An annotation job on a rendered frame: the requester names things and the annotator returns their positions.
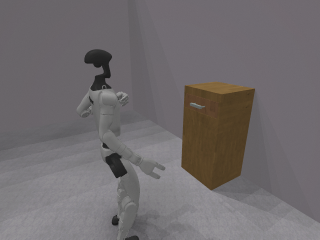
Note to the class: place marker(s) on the left robot forearm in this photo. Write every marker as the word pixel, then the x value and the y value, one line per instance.
pixel 90 110

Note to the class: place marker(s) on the cabinet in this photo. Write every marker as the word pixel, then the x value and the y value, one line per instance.
pixel 213 148

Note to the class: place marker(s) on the drawer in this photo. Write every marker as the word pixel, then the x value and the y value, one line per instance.
pixel 210 109

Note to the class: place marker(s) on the left robot upper arm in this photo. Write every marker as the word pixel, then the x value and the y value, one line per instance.
pixel 82 109

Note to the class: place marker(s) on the robot left hand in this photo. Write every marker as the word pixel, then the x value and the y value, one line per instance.
pixel 123 98

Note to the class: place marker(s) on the robot right thigh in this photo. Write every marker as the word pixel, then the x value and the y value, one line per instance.
pixel 122 168

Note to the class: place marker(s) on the right robot forearm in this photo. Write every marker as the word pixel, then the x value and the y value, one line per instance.
pixel 116 145

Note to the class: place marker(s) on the robot right hand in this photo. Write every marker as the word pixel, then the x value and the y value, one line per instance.
pixel 147 165

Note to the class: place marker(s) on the handle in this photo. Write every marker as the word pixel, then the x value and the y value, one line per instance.
pixel 196 105

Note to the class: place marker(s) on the right robot upper arm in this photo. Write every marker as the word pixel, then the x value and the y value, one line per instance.
pixel 107 102

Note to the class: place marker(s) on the robot torso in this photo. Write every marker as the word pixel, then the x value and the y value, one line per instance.
pixel 115 127

